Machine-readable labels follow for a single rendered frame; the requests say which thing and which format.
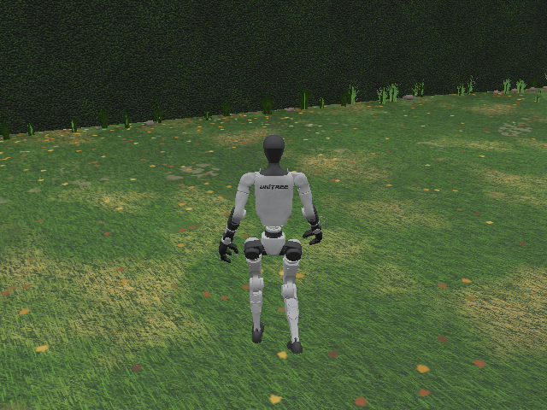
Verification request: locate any robot left thigh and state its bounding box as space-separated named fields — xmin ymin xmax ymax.
xmin=244 ymin=237 xmax=264 ymax=292

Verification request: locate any right robot forearm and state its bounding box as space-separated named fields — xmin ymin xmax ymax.
xmin=306 ymin=205 xmax=321 ymax=234

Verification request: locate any right robot upper arm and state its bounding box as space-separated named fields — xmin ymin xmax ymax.
xmin=291 ymin=172 xmax=315 ymax=218

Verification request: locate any robot right hand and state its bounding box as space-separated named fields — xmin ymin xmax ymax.
xmin=303 ymin=230 xmax=322 ymax=245

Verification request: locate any robot left hand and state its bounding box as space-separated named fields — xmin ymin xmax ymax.
xmin=219 ymin=241 xmax=238 ymax=263

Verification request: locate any right robot foot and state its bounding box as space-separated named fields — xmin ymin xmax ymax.
xmin=286 ymin=338 xmax=303 ymax=354

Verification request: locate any left robot upper arm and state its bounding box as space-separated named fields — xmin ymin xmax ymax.
xmin=232 ymin=172 xmax=256 ymax=220

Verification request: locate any left robot forearm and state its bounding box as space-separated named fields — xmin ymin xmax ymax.
xmin=221 ymin=207 xmax=240 ymax=245

